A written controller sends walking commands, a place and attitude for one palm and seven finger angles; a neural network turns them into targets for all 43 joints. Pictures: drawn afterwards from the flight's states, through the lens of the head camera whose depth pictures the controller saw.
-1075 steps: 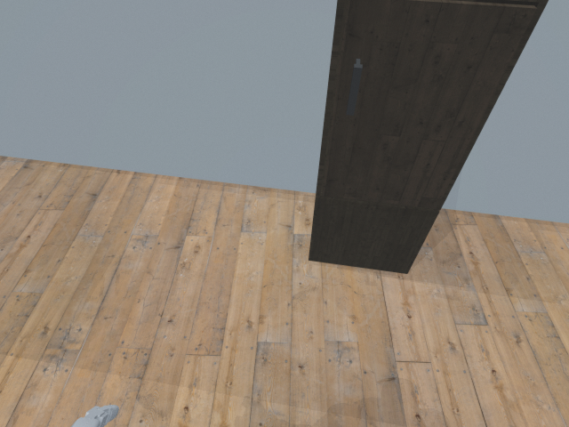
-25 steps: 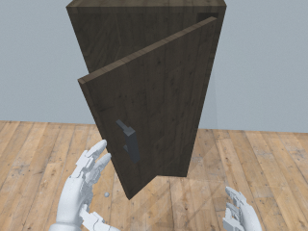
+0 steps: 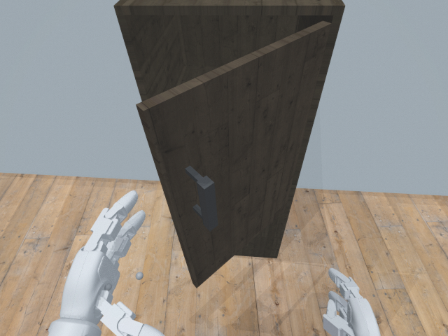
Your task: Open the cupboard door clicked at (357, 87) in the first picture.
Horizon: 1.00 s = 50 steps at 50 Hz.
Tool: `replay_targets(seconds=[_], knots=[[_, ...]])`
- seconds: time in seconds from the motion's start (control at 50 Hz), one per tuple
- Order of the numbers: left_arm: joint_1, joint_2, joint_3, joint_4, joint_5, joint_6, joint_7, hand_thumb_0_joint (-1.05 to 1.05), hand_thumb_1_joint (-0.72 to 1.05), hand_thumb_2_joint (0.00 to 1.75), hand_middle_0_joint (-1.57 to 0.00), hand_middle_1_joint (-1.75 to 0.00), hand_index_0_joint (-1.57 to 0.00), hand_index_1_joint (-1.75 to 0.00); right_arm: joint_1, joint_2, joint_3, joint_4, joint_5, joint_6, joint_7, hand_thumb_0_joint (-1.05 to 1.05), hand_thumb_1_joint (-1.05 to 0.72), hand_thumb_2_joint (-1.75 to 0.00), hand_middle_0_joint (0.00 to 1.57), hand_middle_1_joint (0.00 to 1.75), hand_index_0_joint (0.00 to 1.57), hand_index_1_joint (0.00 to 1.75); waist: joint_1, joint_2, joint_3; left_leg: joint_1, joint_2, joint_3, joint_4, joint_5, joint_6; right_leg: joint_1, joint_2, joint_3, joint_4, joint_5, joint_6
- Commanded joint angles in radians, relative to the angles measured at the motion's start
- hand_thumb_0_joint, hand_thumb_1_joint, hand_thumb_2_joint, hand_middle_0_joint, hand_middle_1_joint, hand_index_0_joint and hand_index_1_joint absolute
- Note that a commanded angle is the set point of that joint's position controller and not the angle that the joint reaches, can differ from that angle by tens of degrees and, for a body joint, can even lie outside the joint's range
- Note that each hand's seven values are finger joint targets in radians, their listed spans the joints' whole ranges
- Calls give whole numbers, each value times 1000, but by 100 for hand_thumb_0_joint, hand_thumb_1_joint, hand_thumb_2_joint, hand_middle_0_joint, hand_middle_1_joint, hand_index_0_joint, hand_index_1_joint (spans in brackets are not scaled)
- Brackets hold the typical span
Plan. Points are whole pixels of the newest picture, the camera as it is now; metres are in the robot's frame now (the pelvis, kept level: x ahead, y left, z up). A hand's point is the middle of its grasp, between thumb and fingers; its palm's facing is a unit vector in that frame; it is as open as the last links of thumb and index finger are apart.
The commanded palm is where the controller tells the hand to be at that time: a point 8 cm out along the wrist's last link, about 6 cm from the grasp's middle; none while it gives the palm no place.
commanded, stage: draw the hand back to the body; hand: left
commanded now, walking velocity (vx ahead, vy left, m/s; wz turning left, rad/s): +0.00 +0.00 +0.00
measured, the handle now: (201, 199) +0.32 +0.06 +0.11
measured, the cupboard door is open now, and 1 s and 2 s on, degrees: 46 46 46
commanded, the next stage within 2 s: step back with the hand held close in 1.36 s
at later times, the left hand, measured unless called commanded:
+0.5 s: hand (75, 262) +0.18 +0.20 +0.15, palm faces +0.22 -0.93 -0.30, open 14.8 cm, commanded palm +0.14 +0.25 +0.18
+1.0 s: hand (13, 210) +0.22 +0.27 +0.21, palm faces +0.43 -0.81 -0.41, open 8.9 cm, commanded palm +0.17 +0.31 +0.22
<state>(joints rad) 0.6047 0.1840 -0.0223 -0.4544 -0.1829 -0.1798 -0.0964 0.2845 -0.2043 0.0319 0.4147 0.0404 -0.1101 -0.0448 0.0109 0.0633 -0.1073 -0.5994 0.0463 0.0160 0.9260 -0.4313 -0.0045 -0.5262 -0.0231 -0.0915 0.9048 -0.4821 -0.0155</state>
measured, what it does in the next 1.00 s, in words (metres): rises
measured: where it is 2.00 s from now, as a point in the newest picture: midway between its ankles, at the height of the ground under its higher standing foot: outside the picture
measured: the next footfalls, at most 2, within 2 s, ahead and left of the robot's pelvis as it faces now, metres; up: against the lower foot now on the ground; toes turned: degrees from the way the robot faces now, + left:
none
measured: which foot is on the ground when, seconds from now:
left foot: down 0.00-1.00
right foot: down 0.00-1.00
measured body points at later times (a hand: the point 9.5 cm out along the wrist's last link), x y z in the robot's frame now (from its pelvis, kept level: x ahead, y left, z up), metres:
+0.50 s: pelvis +0.01 +0.01 +0.03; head -0.01 +0.00 +0.48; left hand +0.17 +0.25 +0.17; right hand +0.19 -0.20 -0.03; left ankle +0.02 +0.12 -0.69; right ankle -0.01 -0.11 -0.69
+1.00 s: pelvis +0.03 +0.02 +0.05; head +0.01 +0.00 +0.50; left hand +0.19 +0.31 +0.23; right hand +0.21 -0.21 -0.03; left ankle +0.02 +0.12 -0.69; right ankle -0.01 -0.11 -0.69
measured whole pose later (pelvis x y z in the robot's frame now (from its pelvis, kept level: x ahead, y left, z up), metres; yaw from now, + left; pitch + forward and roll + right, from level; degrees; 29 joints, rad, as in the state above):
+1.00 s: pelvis +0.03 +0.02 +0.05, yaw -2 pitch -3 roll +0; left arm 0.50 0.35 0.33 -0.45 -0.06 -0.06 0.14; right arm 0.20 -0.22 0.03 0.61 0.01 -0.10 -0.09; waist 0.07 0.05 0.01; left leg -0.15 0.02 0.07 0.46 -0.26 0.01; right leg -0.09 -0.02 -0.05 0.42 -0.28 0.01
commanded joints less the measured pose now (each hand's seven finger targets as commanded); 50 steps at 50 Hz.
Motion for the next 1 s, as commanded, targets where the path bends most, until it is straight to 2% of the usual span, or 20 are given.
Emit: replay_targets(seconds=[0.0, 0.04, 0.08, 0.16, 0.2, 0.26, 0.28, 0.3, 0.32, 0.42, 0.48, 0.52, 0.58, 0.7, 0.82, 0.84, 0.86, 0.88, 0.96, 0.98], knots=[[7, 78, 73, -239, -29, -25, -21, 0, -50, 30, -15, -30, -15, -30, -115, -112, -40, -172, 6, -72, -10, 0, -90, -90, 20, 30, 20, 30, 9, -64, -61, 116, -46, -34, -163, 145, 31, 34, 40, 28, -195, 209, 8], [-3, 86, 86, -243, -38, -5, -37, 0, -50, 30, -15, -30, -15, -30, -112, -112, -38, -165, 7, -76, -12, 0, -90, -90, 20, 30, 20, 30, 6, -52, -46, 128, -45, -37, -175, 137, 29, 31, 41, 23, -204, 202, 9], [-8, 110, 117, -243, -47, 13, -46, 0, -50, 30, -15, -30, -15, -30, -119, -118, -37, -159, 7, -80, -16, 0, -90, -90, 20, 30, 20, 30, 11, -75, -44, 128, -45, -41, -183, 138, 32, 53, 41, 22, -217, 193, 7], [-32, 124, 145, -293, -67, 24, -61, 0, -50, 30, -15, -30, -15, -30, -118, -118, -31, -155, 10, -94, -20, 0, -90, -90, 20, 30, 20, 30, 17, -21, -48, 169, -46, -44, -204, 148, 28, 55, 44, 12, -223, 203, 5], [-30, 136, 174, -289, -78, 31, -63, 0, -43, 33, -15, -30, -15, -30, -121, -119, -32, -146, 12, -100, -21, 0, -90, -90, 20, 30, 20, 30, 20, -38, -52, 180, -44, -47, -210, 168, 28, 72, 46, 7, -228, 228, 5], [-50, 141, 187, -299, -89, 42, -77, 0, -32, 37, -16, -30, -16, -30, -124, -123, -27, -137, 15, -107, -21, 0, -90, -90, 20, 30, 20, 30, 20, 2, -30, 195, -43, -51, -230, 161, 24, 71, 49, -2, -238, 219, 3], [-70, 280, 219, -356, 55, 45, 53, 0, -29, 39, -16, -30, -16, -30, -128, -108, -28, -145, 1, -99, -50, 0, -90, -90, 20, 30, 20, 30, 61, -28, -13, 196, -33, -28, -268, 128, 20, 99, 29, 62, -323, 192, -10], [-43, 203, 188, -346, 68, 61, 106, 0, -26, 40, -16, -30, -16, -30, -131, -96, -20, -142, -12, -95, -60, 0, -90, -90, 20, 30, 20, 30, 38, -34, 38, 211, -40, -15, -271, 107, 21, 84, 23, 71, -364, 161, -7], [-10, 174, 178, -290, 75, 76, 130, 0, -22, 42, -16, -30, -16, -30, -122, -94, -20, -132, -11, -88, -64, 0, -90, -90, 20, 30, 20, 30, 32, -76, 66, 215, -36, -20, -275, 96, 20, 72, 22, 63, -375, 136, -5], [-26, 199, 201, -292, 127, 79, 195, 0, -5, 50, -17, -30, -17, -30, -138, -104, -20, -96, -23, -74, -66, 0, -90, -90, 20, 30, 20, 30, 35, -14, 40, 309, -25, -13, -340, 169, 23, 163, 17, 49, -399, 214, -3], [-47, 229, 229, -299, 140, 72, 217, 0, 6, 54, -17, -30, -17, -30, -152, -109, -19, -75, -30, -78, -69, 0, -90, -90, 20, 30, 20, 30, 41, 3, 28, 350, -22, -16, -383, 204, 24, 220, 16, 48, -422, 244, -4], [-53, 241, 255, -293, 138, 71, 227, 0, 13, 57, -17, -30, -17, -30, -161, -107, -20, -63, -32, -79, -70, 0, -90, -90, 20, 30, 20, 30, 41, -29, 34, 372, -19, -13, -410, 213, 24, 242, 18, 47, -440, 255, -1], [-77, 266, 294, -288, 141, 63, 238, 0, 23, 62, -18, -30, -18, -30, -173, -112, -21, -39, -34, -84, -69, 0, -90, -90, 20, 30, 20, 30, 48, -16, 30, 402, -18, -12, -441, 257, 22, 293, 17, 45, -462, 291, -5], [-95, 265, 340, -241, 136, 59, 242, 0, 44, 70, -18, -30, -18, -30, -189, -118, -27, -3, -36, -76, -59, 0, -90, -90, 20, 30, 20, 30, 50, -8, 59, 445, -9, -9, -496, 335, 15, 342, 20, 42, -491, 344, -2], [-130, 306, 415, -234, 131, 56, 245, 0, 65, 80, -19, -30, -19, -30, -194, -126, -39, 17, -38, -62, -48, 0, -90, -90, 20, 30, 20, 30, 59, -2, 27, 492, -3, -4, -519, 465, 12, 399, 23, 43, -506, 430, 0], [-134, 314, 432, -222, 129, 56, 246, 0, 69, 81, -19, -30, -19, -30, -198, -123, -40, 23, -40, -61, -47, 0, -90, -90, 20, 30, 20, 30, 60, -19, 28, 495, -6, 1, -522, 460, 13, 402, 22, 43, -513, 436, 0], [-148, 317, 440, -223, 127, 55, 246, 0, 73, 82, -19, -30, -19, -30, -201, -124, -43, 25, -37, -57, -46, 0, -90, -90, 20, 30, 20, 30, 59, 3, 30, 504, -5, 3, -525, 457, 12, 401, 23, 47, -520, 432, 0], [-157, 339, 461, -211, 128, 54, 249, 0, 76, 84, -19, -30, -19, -30, -205, -126, -44, 31, -38, -56, -49, 0, -90, -90, 20, 30, 20, 30, 62, -15, 37, 500, -6, 5, -527, 459, 13, 412, 24, 45, -527, 444, -2], [-207, 352, 502, -190, 119, 50, 251, 0, 90, 90, -20, -30, -20, -30, -208, -125, -48, 44, -38, -46, -46, 0, -90, -90, 20, 30, 20, 30, 59, 7, 42, 516, -9, 11, -540, 444, 13, 418, 24, 48, -544, 441, -1], [-197, 338, 486, -176, 121, 51, 248, 0, 90, 90, -20, -30, -20, -30, -214, -126, -49, 45, -38, -46, -47, 0, -90, -90, 20, 30, 20, 30, 61, 21, 45, 522, -10, 16, -538, 460, 16, 422, 22, 51, -549, 455, -2]])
